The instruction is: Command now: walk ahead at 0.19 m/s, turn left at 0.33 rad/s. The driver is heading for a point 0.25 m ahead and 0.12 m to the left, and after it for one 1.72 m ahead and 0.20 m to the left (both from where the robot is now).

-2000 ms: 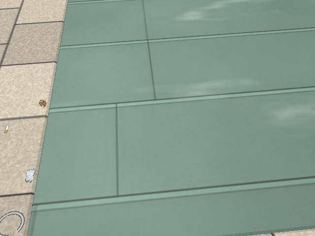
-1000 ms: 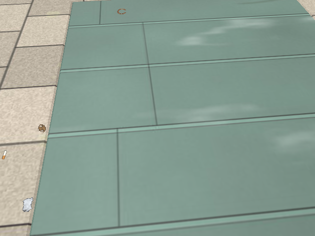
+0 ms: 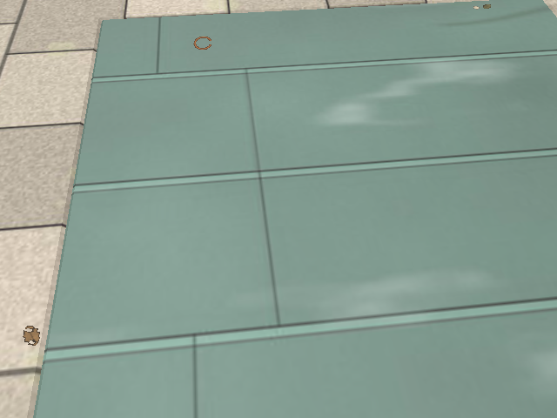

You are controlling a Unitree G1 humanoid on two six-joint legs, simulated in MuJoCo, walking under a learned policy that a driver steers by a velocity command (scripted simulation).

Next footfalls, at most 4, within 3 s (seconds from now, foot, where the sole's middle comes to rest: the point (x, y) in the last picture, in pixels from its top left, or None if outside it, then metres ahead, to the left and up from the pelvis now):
0.14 right None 0.23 -0.12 -0.78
0.56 left None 0.11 0.11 -0.78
0.84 right None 0.17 -0.12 -0.78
2.14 left None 0.43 0.17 -0.78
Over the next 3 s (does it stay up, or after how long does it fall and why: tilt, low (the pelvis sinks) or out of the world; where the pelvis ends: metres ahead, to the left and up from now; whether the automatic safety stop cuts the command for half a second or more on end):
stays up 0.49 0.11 0.00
